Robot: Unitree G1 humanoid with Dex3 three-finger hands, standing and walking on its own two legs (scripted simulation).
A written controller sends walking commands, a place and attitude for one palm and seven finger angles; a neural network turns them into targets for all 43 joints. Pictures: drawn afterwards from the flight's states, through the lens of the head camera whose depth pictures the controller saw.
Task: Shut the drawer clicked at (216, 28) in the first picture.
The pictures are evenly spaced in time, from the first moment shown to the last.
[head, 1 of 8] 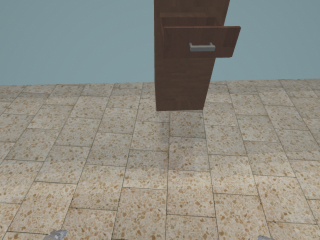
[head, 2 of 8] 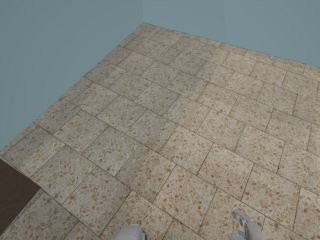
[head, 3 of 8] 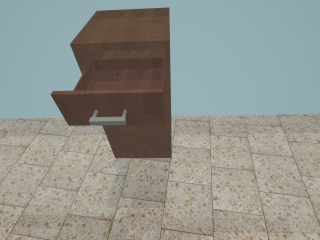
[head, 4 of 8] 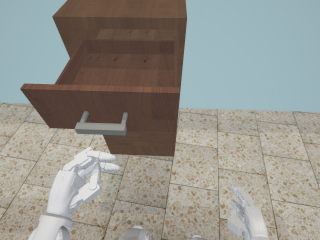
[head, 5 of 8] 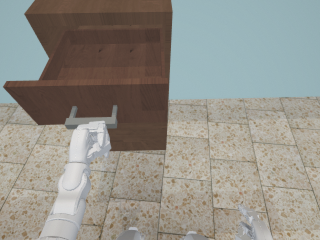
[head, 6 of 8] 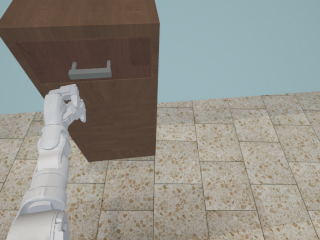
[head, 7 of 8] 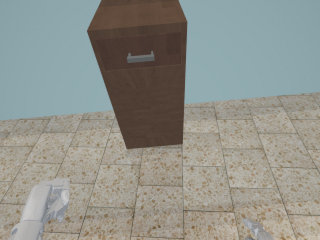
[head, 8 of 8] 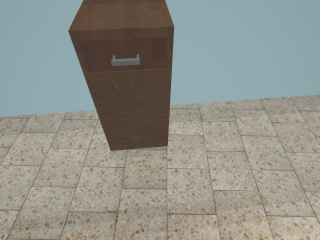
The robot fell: no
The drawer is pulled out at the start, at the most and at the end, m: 0.30 0.30 0.00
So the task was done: yes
